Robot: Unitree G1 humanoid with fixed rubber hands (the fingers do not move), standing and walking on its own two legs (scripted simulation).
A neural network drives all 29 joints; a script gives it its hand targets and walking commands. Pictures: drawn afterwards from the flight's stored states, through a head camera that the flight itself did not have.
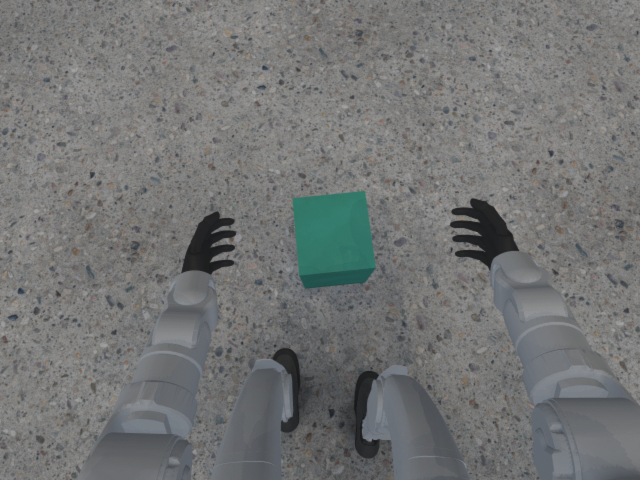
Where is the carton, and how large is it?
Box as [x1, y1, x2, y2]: [292, 191, 375, 288]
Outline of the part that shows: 364,191 292,198 299,275 305,288 364,282 374,269 375,265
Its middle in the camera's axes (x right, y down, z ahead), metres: +0.04 +0.02 +1.00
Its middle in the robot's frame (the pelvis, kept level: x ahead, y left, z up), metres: +0.50 -0.01 -0.58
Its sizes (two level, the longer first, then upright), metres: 0.183 0.171 0.244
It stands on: the floor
